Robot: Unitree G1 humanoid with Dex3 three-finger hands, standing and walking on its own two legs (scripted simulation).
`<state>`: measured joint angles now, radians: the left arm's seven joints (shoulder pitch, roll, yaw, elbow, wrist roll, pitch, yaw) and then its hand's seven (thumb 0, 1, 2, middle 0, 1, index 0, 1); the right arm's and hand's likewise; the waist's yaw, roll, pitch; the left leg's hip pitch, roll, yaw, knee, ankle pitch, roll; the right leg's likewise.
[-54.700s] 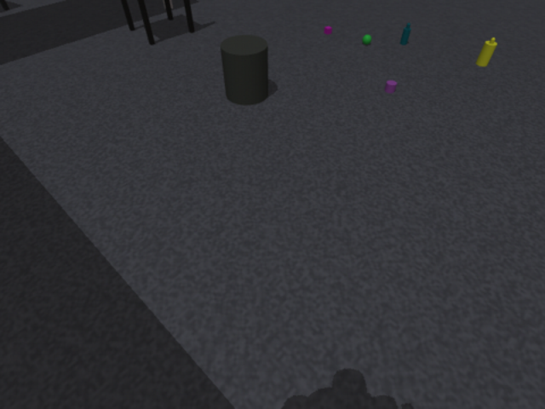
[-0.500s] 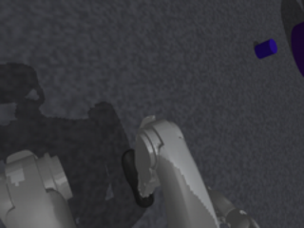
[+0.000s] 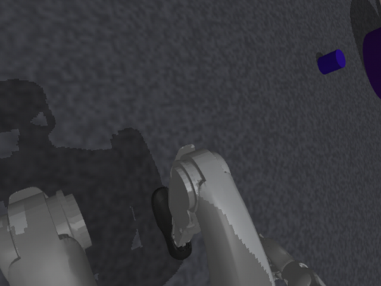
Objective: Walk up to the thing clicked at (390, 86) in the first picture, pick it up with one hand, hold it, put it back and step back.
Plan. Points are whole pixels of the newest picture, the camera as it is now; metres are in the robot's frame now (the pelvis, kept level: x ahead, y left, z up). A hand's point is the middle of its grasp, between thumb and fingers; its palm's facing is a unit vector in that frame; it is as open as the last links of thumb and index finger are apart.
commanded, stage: open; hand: left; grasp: from above
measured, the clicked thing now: out of the picture +0.43 +0.43 -0.27
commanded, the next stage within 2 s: withdraw in 0.30 s
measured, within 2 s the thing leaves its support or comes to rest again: neither
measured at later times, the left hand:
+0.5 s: hand out of the picture +0.42 +0.42 -0.22, palm faces -0.43 -0.16 -0.89, open 13.8 cm
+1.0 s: hand out of the picture +0.41 +0.46 -0.07, palm faces -0.51 -0.17 -0.84, open 14.0 cm
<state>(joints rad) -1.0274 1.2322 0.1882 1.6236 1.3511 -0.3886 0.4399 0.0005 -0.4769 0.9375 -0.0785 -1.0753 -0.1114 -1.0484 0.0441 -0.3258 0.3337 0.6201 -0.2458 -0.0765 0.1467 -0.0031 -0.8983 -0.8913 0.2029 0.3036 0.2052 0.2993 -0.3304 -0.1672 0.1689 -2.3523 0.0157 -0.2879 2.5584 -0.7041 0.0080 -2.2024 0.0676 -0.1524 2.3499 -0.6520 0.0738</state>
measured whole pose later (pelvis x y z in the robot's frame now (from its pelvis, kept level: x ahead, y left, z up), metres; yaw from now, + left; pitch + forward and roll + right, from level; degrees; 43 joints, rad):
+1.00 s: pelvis -0.01 +0.00 +0.05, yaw +4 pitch +32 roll -14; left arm -0.96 1.09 0.12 1.17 1.11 -0.28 -0.07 0.00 -0.51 0.99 -0.08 -1.03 -0.09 -1.02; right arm 0.10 -0.32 0.17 0.60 -0.13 0.06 0.09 0.00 -0.91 -0.90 0.20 0.30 0.20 0.30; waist -0.21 -0.01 0.04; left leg -2.29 0.01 -0.19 2.37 -0.66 0.04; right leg -2.15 0.02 -0.09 2.22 -0.65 0.06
